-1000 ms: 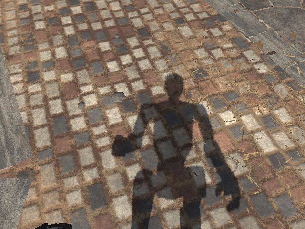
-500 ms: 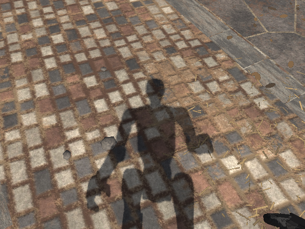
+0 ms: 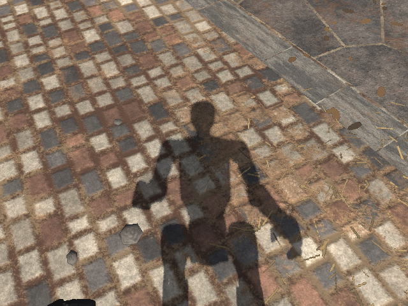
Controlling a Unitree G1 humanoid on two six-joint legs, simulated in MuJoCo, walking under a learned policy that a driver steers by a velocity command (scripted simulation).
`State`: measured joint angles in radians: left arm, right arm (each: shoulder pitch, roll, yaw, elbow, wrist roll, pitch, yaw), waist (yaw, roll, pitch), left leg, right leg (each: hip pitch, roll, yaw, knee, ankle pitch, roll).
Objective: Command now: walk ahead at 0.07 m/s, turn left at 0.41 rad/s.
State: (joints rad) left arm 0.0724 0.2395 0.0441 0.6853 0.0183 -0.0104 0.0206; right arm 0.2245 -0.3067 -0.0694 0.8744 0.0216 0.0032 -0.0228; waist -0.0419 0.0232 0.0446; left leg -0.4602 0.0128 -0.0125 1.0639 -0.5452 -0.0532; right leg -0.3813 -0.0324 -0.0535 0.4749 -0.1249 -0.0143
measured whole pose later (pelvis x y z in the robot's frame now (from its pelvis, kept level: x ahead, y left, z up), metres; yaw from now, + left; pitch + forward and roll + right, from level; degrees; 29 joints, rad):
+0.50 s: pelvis +0.01 +0.05 +0.01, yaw +17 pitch +2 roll -3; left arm 0.09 0.32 0.11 0.79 0.00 0.02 0.06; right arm 0.20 -0.29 -0.07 0.72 0.01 0.01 -0.03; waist -0.01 -0.02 0.04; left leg -0.30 -0.04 -0.08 0.45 -0.18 0.06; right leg -0.55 0.01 0.06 1.01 -0.32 0.07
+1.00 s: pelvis +0.03 +0.02 +0.01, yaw +26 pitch +0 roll +0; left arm 0.14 0.25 0.04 0.82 0.00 0.00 0.01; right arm 0.17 -0.31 -0.07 0.73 0.01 0.04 -0.03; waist 0.01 0.03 0.05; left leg -0.32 -0.01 -0.09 0.74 -0.44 -0.09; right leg -0.23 0.00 0.04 0.46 -0.24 0.00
